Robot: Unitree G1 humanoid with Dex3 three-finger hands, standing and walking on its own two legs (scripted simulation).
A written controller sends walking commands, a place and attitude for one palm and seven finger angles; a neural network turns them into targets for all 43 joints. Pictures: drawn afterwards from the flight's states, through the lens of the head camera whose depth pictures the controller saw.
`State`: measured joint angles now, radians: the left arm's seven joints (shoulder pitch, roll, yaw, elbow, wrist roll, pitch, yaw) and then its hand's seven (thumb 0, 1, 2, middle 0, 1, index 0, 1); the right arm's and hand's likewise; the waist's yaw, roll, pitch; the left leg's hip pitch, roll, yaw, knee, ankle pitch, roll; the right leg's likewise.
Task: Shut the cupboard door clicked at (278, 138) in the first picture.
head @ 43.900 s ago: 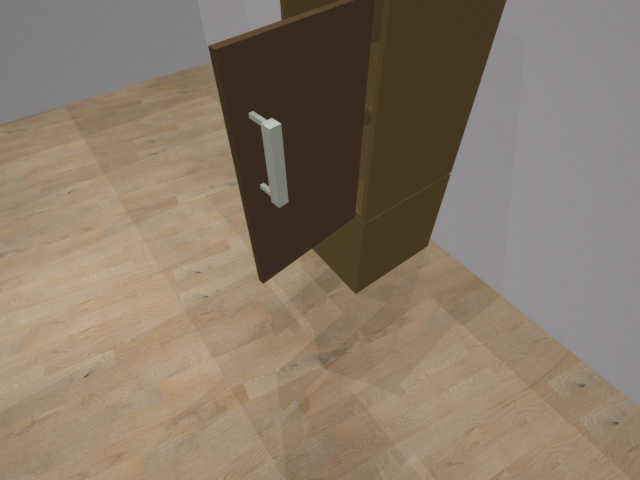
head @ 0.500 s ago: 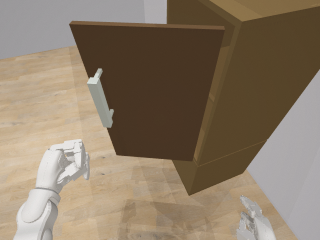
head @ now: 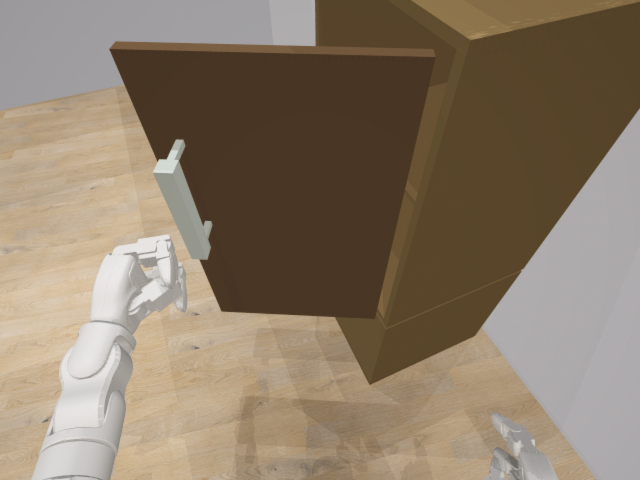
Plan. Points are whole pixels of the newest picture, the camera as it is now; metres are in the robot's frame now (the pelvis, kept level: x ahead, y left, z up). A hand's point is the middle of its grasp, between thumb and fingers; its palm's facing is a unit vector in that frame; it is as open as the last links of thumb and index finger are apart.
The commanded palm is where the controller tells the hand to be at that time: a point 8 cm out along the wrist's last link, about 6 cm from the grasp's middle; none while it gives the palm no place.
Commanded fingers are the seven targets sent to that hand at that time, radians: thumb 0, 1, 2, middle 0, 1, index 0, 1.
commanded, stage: bring the fist close to the handle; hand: left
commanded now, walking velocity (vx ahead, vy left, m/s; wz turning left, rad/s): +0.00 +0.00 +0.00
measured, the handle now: (190, 203) +0.46 +0.21 +0.07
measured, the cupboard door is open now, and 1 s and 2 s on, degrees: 63 62 43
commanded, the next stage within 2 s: push the door shut along its arc in 0.66 s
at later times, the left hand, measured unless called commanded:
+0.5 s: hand (194, 256) +0.37 +0.18 +0.08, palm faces +0.00 -1.00 -0.03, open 3.1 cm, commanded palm +0.34 +0.23 +0.08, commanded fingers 0.00 0.90 0.90 -1.30 -1.50 -1.30 -1.50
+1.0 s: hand (200, 242) +0.39 +0.18 +0.08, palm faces -0.04 -1.00 -0.05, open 3.1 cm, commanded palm +0.38 +0.22 +0.08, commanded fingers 0.00 0.90 0.90 -1.30 -1.50 -1.30 -1.50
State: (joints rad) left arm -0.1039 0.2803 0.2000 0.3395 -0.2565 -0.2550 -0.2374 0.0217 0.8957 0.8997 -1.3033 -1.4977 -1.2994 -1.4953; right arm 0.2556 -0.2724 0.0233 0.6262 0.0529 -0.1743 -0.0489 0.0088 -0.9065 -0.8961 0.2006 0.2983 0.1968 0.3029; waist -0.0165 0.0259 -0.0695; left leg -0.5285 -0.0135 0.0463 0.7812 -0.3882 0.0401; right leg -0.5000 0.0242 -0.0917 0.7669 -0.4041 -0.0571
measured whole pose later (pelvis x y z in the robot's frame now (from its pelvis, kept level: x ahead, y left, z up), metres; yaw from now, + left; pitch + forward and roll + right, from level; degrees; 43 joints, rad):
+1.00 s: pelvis -0.01 +0.01 +0.00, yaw -1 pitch +9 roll -1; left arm -0.46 0.31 0.19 0.76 -0.19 -0.33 -0.21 0.02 0.88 0.91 -1.31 -1.50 -1.30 -1.50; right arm 0.28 -0.26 0.03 0.64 0.05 -0.06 -0.03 0.01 -0.91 -0.90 0.20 0.30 0.20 0.30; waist -0.06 0.02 -0.06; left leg -0.56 -0.01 0.06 0.78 -0.37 0.05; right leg -0.53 0.02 -0.08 0.76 -0.38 -0.05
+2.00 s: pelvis -0.01 +0.03 -0.02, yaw -1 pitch +19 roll -3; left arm -1.06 0.46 0.21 1.25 -0.13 -0.30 -0.42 0.02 0.90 0.90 -1.30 -1.50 -1.30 -1.50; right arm 0.39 -0.29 0.04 0.70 0.01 -0.05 -0.02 0.00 -0.91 -0.90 0.20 0.30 0.20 0.30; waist -0.18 0.03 -0.08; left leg -0.85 -0.01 0.04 0.93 -0.41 0.07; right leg -0.80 0.02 -0.10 0.87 -0.40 -0.03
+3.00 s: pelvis -0.02 +0.01 -0.05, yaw -1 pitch +26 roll -4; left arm -1.34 0.40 0.30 1.36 0.08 -0.30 0.16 0.00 0.83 0.94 -1.30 -1.50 -1.30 -1.50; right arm 0.44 -0.25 0.03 0.68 -0.09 -0.06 0.10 0.00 -0.91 -0.90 0.20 0.30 0.20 0.30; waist -0.27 0.06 -0.12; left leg -1.09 0.02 0.02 1.08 -0.45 0.06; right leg -1.03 0.04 -0.13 1.00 -0.44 -0.05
